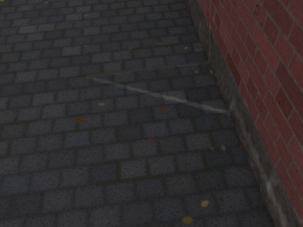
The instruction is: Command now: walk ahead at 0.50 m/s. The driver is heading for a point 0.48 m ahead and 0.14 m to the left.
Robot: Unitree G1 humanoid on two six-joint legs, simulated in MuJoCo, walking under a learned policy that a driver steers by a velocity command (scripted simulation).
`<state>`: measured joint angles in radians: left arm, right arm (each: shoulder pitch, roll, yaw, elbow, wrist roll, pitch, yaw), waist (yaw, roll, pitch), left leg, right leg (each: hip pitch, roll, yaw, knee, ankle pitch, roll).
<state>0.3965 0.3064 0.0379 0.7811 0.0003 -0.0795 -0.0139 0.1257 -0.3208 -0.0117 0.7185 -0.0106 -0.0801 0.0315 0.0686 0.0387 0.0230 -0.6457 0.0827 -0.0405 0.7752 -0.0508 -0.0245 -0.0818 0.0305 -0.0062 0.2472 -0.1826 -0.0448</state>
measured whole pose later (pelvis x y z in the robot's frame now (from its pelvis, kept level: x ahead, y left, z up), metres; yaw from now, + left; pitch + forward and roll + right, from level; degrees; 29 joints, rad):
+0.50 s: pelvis +0.26 +0.08 +0.00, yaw +1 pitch +0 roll +1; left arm 0.16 0.31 0.03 0.76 0.00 -0.07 0.00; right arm 0.33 -0.29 -0.03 0.80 0.00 -0.08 0.03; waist -0.05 -0.04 0.05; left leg -0.10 -0.09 0.02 0.28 -0.18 0.09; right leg -0.61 -0.11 0.04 0.83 -0.15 0.03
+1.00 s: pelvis +0.41 +0.08 -0.02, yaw +1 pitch -2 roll -1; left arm 0.12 0.26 -0.01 0.87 0.04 -0.03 -0.02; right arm 0.22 -0.30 -0.01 0.87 -0.03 0.03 -0.03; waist -0.02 0.03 0.04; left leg -0.24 0.03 -0.06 0.52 -0.24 -0.03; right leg -0.28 0.00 -0.02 0.46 -0.14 0.00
